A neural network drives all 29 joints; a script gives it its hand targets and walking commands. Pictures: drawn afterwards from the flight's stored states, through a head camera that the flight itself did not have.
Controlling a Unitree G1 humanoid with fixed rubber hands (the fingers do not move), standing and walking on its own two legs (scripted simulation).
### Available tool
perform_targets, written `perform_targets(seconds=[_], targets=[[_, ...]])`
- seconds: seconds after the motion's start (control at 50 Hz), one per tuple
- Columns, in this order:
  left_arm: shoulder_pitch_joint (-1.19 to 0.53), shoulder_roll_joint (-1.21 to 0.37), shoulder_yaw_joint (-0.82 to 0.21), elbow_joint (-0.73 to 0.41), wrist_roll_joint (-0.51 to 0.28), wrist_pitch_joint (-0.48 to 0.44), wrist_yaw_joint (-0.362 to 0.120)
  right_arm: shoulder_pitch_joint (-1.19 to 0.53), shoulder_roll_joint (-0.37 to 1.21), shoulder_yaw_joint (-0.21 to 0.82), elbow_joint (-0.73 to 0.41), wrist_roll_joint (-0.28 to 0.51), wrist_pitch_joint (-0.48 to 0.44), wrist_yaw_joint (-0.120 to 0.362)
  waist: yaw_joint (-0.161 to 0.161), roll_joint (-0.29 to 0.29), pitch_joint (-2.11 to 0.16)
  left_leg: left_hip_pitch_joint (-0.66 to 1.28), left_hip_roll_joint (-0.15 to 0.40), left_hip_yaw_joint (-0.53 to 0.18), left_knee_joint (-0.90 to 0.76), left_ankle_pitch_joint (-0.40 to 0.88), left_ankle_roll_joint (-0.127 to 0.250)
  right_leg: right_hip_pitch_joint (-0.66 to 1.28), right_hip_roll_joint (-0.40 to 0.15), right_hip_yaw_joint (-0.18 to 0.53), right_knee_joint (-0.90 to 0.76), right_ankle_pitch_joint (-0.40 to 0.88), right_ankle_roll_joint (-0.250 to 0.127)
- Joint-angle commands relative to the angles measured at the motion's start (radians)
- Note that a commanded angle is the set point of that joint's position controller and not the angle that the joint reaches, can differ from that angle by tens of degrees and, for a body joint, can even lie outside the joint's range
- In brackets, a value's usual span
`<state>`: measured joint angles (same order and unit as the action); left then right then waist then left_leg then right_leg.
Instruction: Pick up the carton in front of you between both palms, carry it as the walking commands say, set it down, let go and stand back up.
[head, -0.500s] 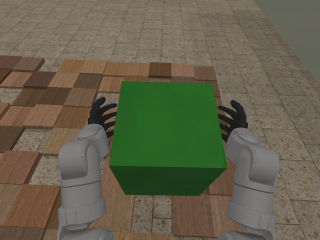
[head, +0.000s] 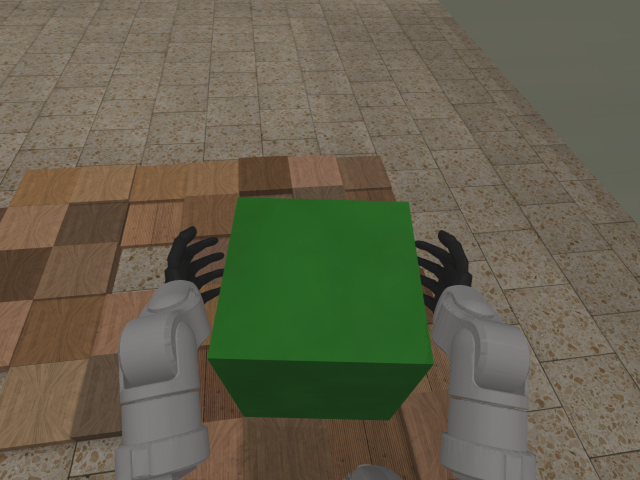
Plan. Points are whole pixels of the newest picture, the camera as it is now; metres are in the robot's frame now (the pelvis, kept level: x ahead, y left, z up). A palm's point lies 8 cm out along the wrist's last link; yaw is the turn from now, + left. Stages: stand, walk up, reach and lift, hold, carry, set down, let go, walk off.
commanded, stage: carry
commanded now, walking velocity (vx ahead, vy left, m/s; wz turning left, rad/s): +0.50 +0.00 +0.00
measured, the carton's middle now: (319, 318) +0.33 -0.02 +0.01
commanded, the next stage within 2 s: none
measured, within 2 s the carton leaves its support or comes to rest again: neither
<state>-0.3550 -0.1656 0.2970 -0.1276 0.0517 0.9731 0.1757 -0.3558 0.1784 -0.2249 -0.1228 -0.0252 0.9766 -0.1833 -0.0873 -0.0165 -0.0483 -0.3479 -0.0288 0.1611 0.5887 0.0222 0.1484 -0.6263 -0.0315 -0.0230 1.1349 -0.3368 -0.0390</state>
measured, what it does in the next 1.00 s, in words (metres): walks ahead: right foot, then left foot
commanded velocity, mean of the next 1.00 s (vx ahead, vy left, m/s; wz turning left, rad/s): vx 0.50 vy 0.00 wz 0.00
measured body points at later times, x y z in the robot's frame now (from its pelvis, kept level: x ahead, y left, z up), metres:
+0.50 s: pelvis +0.31 +0.04 +0.01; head +0.30 +0.06 +0.46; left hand +0.63 +0.22 +0.12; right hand +0.65 -0.10 +0.12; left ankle +0.39 +0.12 -0.72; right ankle +0.27 -0.11 -0.71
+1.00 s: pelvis +0.59 +0.04 +0.01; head +0.61 +0.05 +0.46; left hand +0.94 +0.22 +0.14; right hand +0.95 -0.09 +0.15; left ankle +0.41 +0.13 -0.66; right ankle +0.68 -0.01 -0.71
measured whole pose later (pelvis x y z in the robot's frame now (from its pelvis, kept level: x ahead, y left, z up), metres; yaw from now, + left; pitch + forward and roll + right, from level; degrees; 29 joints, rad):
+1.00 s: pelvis +0.59 +0.04 +0.01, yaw +2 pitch +5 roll -1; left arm -0.54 -0.11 0.27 -0.17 0.01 1.10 0.22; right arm -0.51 0.11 -0.26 -0.22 0.02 1.13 -0.23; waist 0.00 0.00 -0.06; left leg -0.24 -0.02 0.04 0.93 -0.49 0.04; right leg -0.52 0.04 -0.19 0.56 -0.16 -0.14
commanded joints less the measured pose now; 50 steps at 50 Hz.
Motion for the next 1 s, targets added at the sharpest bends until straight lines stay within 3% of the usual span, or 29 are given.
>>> perform_targets(seconds=[0.0, 0.08, 0.12, 0.14, 0.16, 0.18, 0.2, 0.24, 0.28, 0.3, 0.34, 0.38, 0.44, 0.46, 0.48, 0.5, 0.54, 0.6, 0.64, 0.72, 0.78, 0.82, 0.86, 0.88, 0.9, 0.92, 0.94, 0.96, 0.98], targets=[[-0.509, -0.671, -0.59, -0.067, -0.136, -0.02, 0.019, -0.628, 0.719, 0.648, -0.113, 0.225, -0.039, 0.023, -0.005, 0.141, -0.337, 0.487, 0.222, -0.333, -0.163, 0.362, 0.079, -0.239, -0.004, -0.028, -0.173, 0.107, 0.008], [-0.423, -0.562, -0.568, -0.032, -0.103, -0.002, 0.031, -0.563, 0.679, 0.639, -0.077, 0.23, -0.024, 0.008, -0.028, 0.101, -0.312, 0.363, 0.139, -0.201, -0.091, 0.44, 0.007, 0.049, 0.097, -0.151, -0.564, 0.4, -0.013], [-0.498, -0.567, -0.591, -0.055, -0.109, 0.0, 0.025, -0.51, 0.665, 0.629, -0.03, 0.198, -0.007, 0.014, 0.063, 0.17, -0.34, 0.227, 0.123, -0.115, 0.037, 0.43, -0.022, 0.326, 0.156, -0.221, -0.701, 0.494, -0.042], [-0.516, -0.59, -0.585, -0.03, -0.127, 0.005, 0.025, -0.511, 0.67, 0.615, -0.003, 0.19, 0.011, 0.016, 0.089, 0.076, -0.383, 0.114, 0.097, -0.06, 0.124, 0.397, -0.051, 0.56, 0.13, -0.219, -0.663, 0.584, -0.081], [-0.53, -0.598, -0.594, -0.007, -0.143, 0.002, 0.023, -0.619, 0.666, 0.623, -0.082, 0.242, 0.006, 0.02, 0.152, -0.075, -0.449, -0.247, 0.024, -0.016, 0.517, 0.409, -0.183, 0.953, -0.036, 0.039, -0.615, 0.774, -0.2], [-0.537, -0.559, -0.557, 0.02, -0.117, 0.007, 0.032, -0.607, 0.619, 0.606, -0.085, 0.21, 0.013, 0.022, 0.23, -0.285, -0.551, -0.456, -0.081, -0.093, 0.871, -0.45, -0.198, 1.066, -0.303, 0.477, -0.688, 0.892, -0.332], [-0.522, -0.604, -0.589, -0.019, -0.129, 0.016, 0.042, -0.565, 0.641, 0.562, -0.047, 0.198, 0.02, 0.01, 0.198, -0.098, -0.586, -0.501, 0.012, -0.274, 1.007, -0.538, -0.148, 0.993, -0.345, 0.526, -0.654, 0.652, -0.353], [-0.524, -0.671, -0.635, -0.026, -0.177, 0.02, 0.042, -0.576, 0.622, 0.501, -0.058, 0.173, 0.005, -0.006, 0.218, -0.008, -0.515, -0.593, 0.046, -0.286, 0.911, -0.581, -0.081, 0.895, -0.32, 0.515, -0.673, 0.334, -0.277], [-0.626, -0.755, -0.716, -0.072, -0.252, 0.016, 0.024, -0.496, 0.626, 0.474, -0.017, 0.123, -0.001, -0.004, 0.15, 0.068, -0.456, -0.481, 0.109, -0.276, 0.787, -0.535, -0.081, 0.656, -0.313, 0.497, -0.709, 0.175, -0.245], [-0.677, -0.77, -0.72, -0.044, -0.222, 0.014, 0.01, -0.546, 0.661, 0.459, -0.02, 0.096, -0.014, 0.005, 0.106, 0.057, -0.42, -0.42, 0.106, -0.227, 0.626, -0.524, -0.103, 0.58, -0.274, 0.411, -0.761, 0.065, -0.221], [-0.789, -0.838, -0.813, -0.195, -0.341, -0.009, -0.014, -0.533, 0.696, 0.492, -0.025, 0.104, -0.011, 0.016, 0.111, -0.061, -0.387, -0.246, 0.123, -0.181, 0.347, -0.49, -0.105, 0.424, -0.261, 0.278, -0.847, 0.042, -0.176], [-0.675, -0.768, -0.757, -0.069, -0.264, 0.011, -0.017, -0.551, 0.636, 0.473, 0.009, 0.081, -0.017, 0.016, 0.113, -0.122, -0.352, -0.012, 0.028, -0.063, 0.093, -0.359, -0.104, 0.305, -0.175, 0.106, -0.825, 0.088, -0.097], [-0.594, -0.724, -0.7, -0.041, -0.213, 0.022, -0.002, -0.571, 0.64, 0.498, -0.015, 0.116, -0.008, 0.018, 0.054, -0.072, -0.398, 0.306, -0.002, 0.038, -0.109, -0.175, -0.116, 0.215, -0.115, -0.045, -0.65, -0.096, -0.035], [-0.554, -0.7, -0.673, 0.018, -0.197, 0.033, 0.002, -0.537, 0.584, 0.511, 0.065, 0.101, 0.01, 0.015, 0.054, 0.052, -0.417, 0.38, 0.199, -0.276, -0.203, -0.33, -0.076, 0.142, -0.047, -0.106, -0.409, -0.139, 0.016], [-0.611, -0.689, -0.691, -0.048, -0.212, 0.038, 0.008, -0.498, 0.584, 0.48, 0.042, 0.104, 0.005, 0.012, 0.025, 0.329, -0.395, 0.47, 0.384, -0.68, -0.354, -0.408, 0.001, -0.057, 0.045, -0.068, -0.221, -0.165, 0.055], [-0.556, -0.665, -0.639, 0.024, -0.154, 0.057, 0.021, -0.571, 0.572, 0.502, -0.031, 0.116, 0.009, 0.005, 0.031, 0.275, -0.382, 0.489, 0.428, -0.703, -0.334, -0.415, 0.095, -0.123, 0.007, -0.017, -0.075, -0.196, 0.033], [-0.598, -0.692, -0.608, 0.022, -0.203, 0.052, 0.024, -0.582, 0.603, 0.509, -0.02, 0.117, 0.027, -0.007, 0.048, 0.045, -0.34, 0.443, 0.344, -0.598, -0.316, -0.28, 0.094, -0.168, -0.028, 0.008, -0.034, -0.139, 0.019], [-0.665, -0.663, -0.606, -0.088, -0.192, 0.05, 0.037, -0.707, 0.653, 0.561, -0.154, 0.199, 0.014, -0.006, 0.05, 0.056, -0.347, 0.425, 0.314, -0.424, -0.305, -0.037, 0.035, -0.128, -0.053, 0.011, -0.056, 0.019, 0.029], [-0.621, -0.658, -0.616, -0.067, -0.208, 0.059, 0.043, -0.7, 0.566, 0.541, -0.165, 0.199, 0.024, -0.01, 0.04, 0.174, -0.368, 0.468, 0.272, -0.399, -0.28, 0.014, -0.003, -0.135, -0.024, -0.008, -0.093, 0.073, 0.024], [-0.608, -0.548, -0.575, -0.14, -0.191, 0.075, 0.064, -0.589, 0.541, 0.559, -0.168, 0.223, 0.056, -0.02, -0.004, 0.115, -0.383, 0.597, 0.284, -0.377, -0.225, 0.288, 0.081, -0.237, -0.018, -0.046, -0.231, 0.067, 0.005], [-0.625, -0.557, -0.57, -0.097, -0.183, 0.107, 0.063, -0.677, 0.51, 0.552, -0.254, 0.227, 0.072, -0.023, -0.005, 0.185, -0.321, 0.567, 0.219, -0.292, -0.203, 0.351, 0.045, -0.216, 0.019, -0.087, -0.394, 0.183, 0.003], [-0.647, -0.537, -0.549, -0.142, -0.188, 0.122, 0.062, -0.675, 0.558, 0.556, -0.187, 0.238, 0.1, -0.03, -0.017, 0.136, -0.279, 0.479, 0.14, -0.187, -0.243, 0.358, -0.003, -0.046, 0.064, -0.195, -0.651, 0.38, -0.019], [-0.597, -0.5, -0.568, -0.132, -0.2, 0.136, 0.048, -0.63, 0.518, 0.541, -0.151, 0.229, 0.109, -0.031, 0.055, 0.223, -0.299, 0.335, 0.208, -0.202, -0.215, 0.369, -0.035, 0.204, 0.029, -0.107, -0.66, 0.44, -0.055], [-0.593, -0.454, -0.53, -0.102, -0.157, 0.14, 0.053, -0.645, 0.519, 0.553, -0.166, 0.223, 0.116, -0.033, 0.09, 0.167, -0.369, 0.361, 0.18, -0.099, -0.089, 0.488, -0.057, 0.337, 0.086, -0.227, -0.683, 0.395, -0.057], [-0.595, -0.487, -0.524, -0.098, -0.158, 0.141, 0.048, -0.704, 0.54, 0.563, -0.186, 0.218, 0.117, -0.032, 0.098, 0.09, -0.436, 0.333, 0.168, -0.075, 0.036, 0.461, -0.078, 0.483, 0.09, -0.191, -0.7, 0.352, -0.061], [-0.632, -0.495, -0.545, -0.07, -0.168, 0.149, 0.046, -0.72, 0.481, 0.545, -0.202, 0.203, 0.12, -0.036, 0.152, 0.052, -0.463, 0.194, 0.111, -0.054, 0.202, 0.17, -0.102, 0.638, -0.028, -0.041, -0.703, 0.33, -0.071], [-0.725, -0.494, -0.56, -0.185, -0.213, 0.13, 0.041, -0.787, 0.588, 0.588, -0.228, 0.235, 0.135, -0.028, 0.127, -0.298, -0.586, -0.107, 0.018, -0.101, 0.465, -0.413, -0.126, 0.939, -0.321, 0.404, -0.66, 0.354, -0.153], [-0.651, -0.505, -0.533, -0.062, -0.188, 0.154, 0.041, -0.747, 0.532, 0.536, -0.19, 0.202, 0.139, -0.039, 0.139, -0.194, -0.538, -0.346, -0.036, -0.151, 0.627, -0.55, -0.117, 0.999, -0.32, 0.539, -0.731, 0.256, -0.249], [-0.563, -0.528, -0.549, -0.04, -0.19, 0.155, 0.035, -0.671, 0.534, 0.523, -0.157, 0.193, 0.141, -0.038, 0.157, -0.141, -0.503, -0.387, 0.011, -0.178, 0.655, -0.518, -0.109, 0.933, -0.318, 0.5, -0.755, 0.311, -0.248]])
